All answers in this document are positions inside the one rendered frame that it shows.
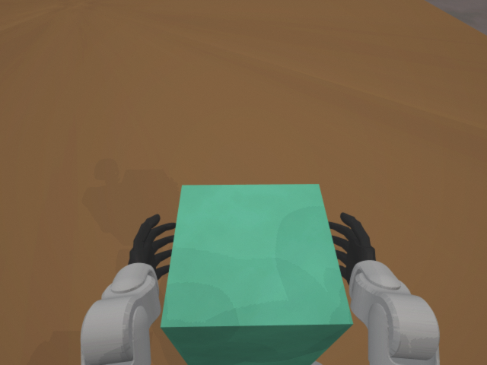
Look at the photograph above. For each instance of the robot right hand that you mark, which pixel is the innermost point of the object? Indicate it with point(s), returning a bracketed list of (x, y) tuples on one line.
[(358, 246)]

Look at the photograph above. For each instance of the carton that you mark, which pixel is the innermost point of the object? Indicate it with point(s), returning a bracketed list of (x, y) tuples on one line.
[(254, 278)]

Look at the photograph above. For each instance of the robot left hand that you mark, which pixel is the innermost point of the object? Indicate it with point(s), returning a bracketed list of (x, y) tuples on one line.
[(144, 248)]

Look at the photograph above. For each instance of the left robot forearm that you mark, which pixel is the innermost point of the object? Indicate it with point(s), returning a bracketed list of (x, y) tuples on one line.
[(115, 330)]

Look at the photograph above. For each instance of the right robot forearm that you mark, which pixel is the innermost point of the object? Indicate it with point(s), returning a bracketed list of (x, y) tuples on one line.
[(402, 328)]

